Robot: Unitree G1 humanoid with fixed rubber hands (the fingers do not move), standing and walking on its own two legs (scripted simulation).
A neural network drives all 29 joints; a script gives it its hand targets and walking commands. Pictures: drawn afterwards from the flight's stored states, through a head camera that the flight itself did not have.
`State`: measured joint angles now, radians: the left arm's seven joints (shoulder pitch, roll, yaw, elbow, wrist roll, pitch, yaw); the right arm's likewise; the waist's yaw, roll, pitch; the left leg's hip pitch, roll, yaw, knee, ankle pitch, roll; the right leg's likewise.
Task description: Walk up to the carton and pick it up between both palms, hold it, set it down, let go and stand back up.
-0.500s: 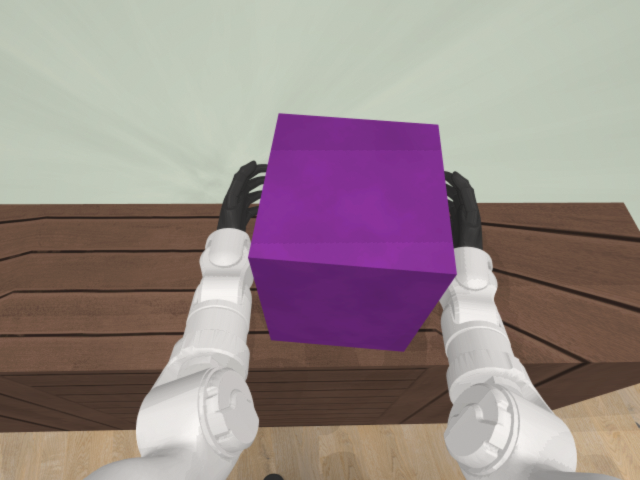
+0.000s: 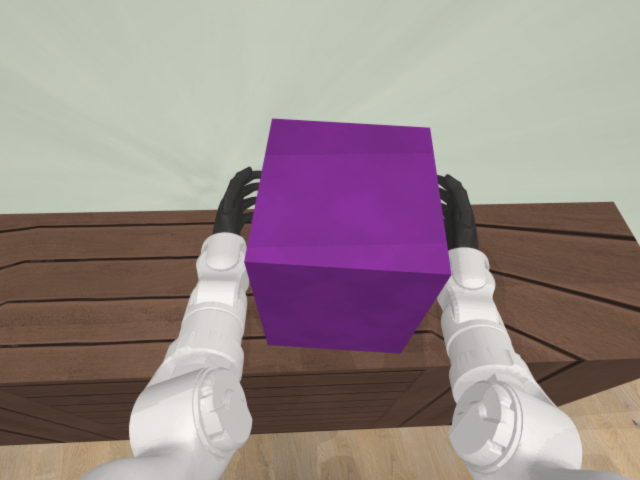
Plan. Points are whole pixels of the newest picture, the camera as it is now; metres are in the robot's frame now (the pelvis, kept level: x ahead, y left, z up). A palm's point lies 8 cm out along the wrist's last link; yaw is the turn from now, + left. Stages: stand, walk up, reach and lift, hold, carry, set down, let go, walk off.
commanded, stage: set down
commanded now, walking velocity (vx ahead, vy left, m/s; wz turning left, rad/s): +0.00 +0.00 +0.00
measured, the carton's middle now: (341, 246) +0.41 +0.00 +0.01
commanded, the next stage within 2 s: none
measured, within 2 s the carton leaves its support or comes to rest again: neither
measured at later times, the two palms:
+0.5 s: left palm (217, 207) +0.44 +0.17 +0.05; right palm (483, 206) +0.44 -0.18 +0.07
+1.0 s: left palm (199, 151) +0.44 +0.17 +0.15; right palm (513, 159) +0.43 -0.17 +0.16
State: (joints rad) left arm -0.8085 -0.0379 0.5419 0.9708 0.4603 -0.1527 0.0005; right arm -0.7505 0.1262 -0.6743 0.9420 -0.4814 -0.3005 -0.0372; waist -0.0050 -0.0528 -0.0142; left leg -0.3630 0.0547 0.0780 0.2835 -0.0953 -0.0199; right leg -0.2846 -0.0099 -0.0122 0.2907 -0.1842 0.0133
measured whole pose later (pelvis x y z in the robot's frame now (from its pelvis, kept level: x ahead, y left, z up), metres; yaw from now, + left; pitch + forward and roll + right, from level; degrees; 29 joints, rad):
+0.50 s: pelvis -0.02 +0.01 -0.02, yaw -2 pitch +23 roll -3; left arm -1.04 0.18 0.03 1.38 -0.18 -0.26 0.11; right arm -1.02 -0.25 0.03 1.33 0.32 -0.23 -0.09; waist 0.01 0.02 -0.25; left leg -0.78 0.10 0.06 0.56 -0.18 -0.02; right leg -0.66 0.02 -0.01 0.48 -0.22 0.02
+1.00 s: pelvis -0.03 +0.00 -0.01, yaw +0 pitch +15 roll -2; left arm -1.19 0.27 -0.02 1.23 -0.23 0.11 0.12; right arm -1.16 -0.27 0.02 1.22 0.36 0.11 -0.14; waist -0.02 -0.01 -0.19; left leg -0.61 0.09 0.05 0.46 -0.12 -0.03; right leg -0.50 0.03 -0.03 0.42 -0.18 0.00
